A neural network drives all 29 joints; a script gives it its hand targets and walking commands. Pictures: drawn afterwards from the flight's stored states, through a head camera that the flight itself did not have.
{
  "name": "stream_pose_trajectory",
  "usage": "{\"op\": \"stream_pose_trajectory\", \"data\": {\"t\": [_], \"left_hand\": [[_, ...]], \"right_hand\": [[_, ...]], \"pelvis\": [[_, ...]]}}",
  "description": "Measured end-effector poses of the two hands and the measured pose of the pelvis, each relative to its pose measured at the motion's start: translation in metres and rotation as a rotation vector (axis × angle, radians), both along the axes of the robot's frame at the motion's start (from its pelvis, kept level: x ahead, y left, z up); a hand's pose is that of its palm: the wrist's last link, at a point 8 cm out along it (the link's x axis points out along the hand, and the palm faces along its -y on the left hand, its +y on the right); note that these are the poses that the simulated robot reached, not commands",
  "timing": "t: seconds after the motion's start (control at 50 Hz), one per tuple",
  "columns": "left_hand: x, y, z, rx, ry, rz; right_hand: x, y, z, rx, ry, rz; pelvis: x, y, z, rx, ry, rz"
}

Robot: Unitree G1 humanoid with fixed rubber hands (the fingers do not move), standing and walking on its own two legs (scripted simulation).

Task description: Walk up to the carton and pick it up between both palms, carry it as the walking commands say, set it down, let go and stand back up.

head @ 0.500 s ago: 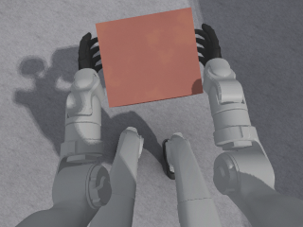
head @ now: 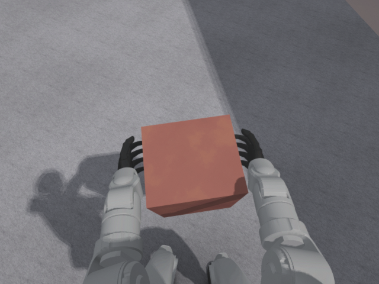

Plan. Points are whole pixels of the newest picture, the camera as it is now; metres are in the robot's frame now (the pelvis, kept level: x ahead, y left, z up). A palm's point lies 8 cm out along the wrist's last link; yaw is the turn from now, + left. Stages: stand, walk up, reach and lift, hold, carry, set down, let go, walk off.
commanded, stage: reach and lift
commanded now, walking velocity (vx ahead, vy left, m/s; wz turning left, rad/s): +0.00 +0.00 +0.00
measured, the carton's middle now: (192, 173) +0.37 +0.03 -0.11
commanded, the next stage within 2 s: none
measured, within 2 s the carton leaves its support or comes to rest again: neither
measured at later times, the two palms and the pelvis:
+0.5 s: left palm (112, 166) +0.32 +0.18 +0.03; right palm (259, 160) +0.36 -0.10 +0.03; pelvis +0.04 +0.00 +0.04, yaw +1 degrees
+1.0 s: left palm (101, 169) +0.30 +0.18 +0.09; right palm (272, 154) +0.34 -0.10 +0.09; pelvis +0.02 -0.01 +0.05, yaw +1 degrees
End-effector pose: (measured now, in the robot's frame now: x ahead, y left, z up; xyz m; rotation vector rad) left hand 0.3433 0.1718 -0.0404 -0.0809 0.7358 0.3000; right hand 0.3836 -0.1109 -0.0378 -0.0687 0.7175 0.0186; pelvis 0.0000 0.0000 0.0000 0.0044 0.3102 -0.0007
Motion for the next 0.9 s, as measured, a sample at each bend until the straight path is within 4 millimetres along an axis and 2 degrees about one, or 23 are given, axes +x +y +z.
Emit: {"op": "stream_pose_trajectory", "data": {"t": [0.08, 0.18, 0.32, 0.44, 0.66, 0.9], "left_hand": [[-0.01, -0.001, -0.002, -0.001, 0.02, 0.008], [-0.016, 0.005, 0.007, -0.01, -0.004, 0.033], [-0.018, 0.017, 0.042, 0.012, -0.036, 0.032], [-0.017, 0.014, 0.066, 0.011, -0.034, -0.006], [-0.03, 0.008, 0.084, 0.011, -0.023, -0.027], [-0.043, 0.008, 0.116, 0.012, -0.056, 0.011]], "right_hand": [[-0.01, 0.0, -0.005, 0.006, 0.023, -0.001], [-0.013, 0.006, 0.003, 0.022, 0.003, 0.001], [-0.01, 0.018, 0.038, 0.026, -0.03, 0.013], [-0.019, 0.015, 0.063, 0.003, -0.032, -0.006], [-0.037, 0.008, 0.082, -0.016, -0.021, -0.008], [-0.039, 0.009, 0.115, -0.023, -0.055, 0.036]], "pelvis": [[0.009, -0.002, 0.01, 0.001, -0.001, -0.007], [0.018, -0.004, 0.017, -0.003, -0.014, -0.009], [0.029, -0.004, 0.031, -0.007, -0.078, 0.011], [0.037, -0.001, 0.041, -0.005, -0.155, 0.016], [0.027, 0.001, 0.048, -0.002, -0.275, 0.008], [0.018, -0.004, 0.05, 0.003, -0.355, 0.012]]}}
